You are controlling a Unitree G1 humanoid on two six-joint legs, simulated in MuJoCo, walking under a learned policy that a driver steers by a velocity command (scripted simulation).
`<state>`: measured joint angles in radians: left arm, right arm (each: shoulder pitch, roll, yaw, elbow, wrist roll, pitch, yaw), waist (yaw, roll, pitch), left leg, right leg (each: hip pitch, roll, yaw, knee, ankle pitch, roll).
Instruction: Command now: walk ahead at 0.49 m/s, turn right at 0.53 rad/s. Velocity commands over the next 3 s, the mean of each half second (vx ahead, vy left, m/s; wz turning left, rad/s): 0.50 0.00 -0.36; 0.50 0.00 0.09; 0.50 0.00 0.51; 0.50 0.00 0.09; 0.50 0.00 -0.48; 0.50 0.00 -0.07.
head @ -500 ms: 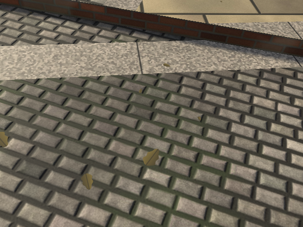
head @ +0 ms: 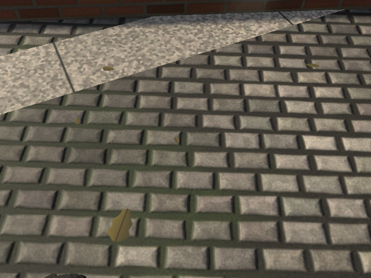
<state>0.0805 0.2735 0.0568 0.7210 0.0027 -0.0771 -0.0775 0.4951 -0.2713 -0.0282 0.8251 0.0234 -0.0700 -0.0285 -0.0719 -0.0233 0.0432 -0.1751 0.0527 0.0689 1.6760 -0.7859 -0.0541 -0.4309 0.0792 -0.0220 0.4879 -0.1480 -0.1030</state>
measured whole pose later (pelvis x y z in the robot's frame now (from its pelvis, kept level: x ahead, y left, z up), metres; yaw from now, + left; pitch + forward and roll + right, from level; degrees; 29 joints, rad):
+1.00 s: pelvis +0.57 -0.04 +0.01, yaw -6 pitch +2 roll -1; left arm 0.16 0.24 0.05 0.79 0.01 -0.10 -0.02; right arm 0.35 -0.30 -0.06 0.80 0.03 -0.06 -0.01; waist -0.01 0.05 0.01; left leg -0.46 0.04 -0.06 1.15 -0.35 0.02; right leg -0.29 0.02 -0.07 0.42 -0.17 -0.04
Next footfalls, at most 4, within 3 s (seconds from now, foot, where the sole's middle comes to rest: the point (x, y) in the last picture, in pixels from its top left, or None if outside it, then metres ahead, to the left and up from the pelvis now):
0.32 left None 0.42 0.14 -0.77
0.86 right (216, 219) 0.63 -0.15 -0.77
1.36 left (150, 153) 0.93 0.09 -0.77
1.90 right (179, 96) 1.26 -0.05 -0.77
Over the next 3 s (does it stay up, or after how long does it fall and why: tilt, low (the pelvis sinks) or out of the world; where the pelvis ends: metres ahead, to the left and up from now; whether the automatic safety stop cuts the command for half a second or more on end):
stays up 1.63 -0.01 0.01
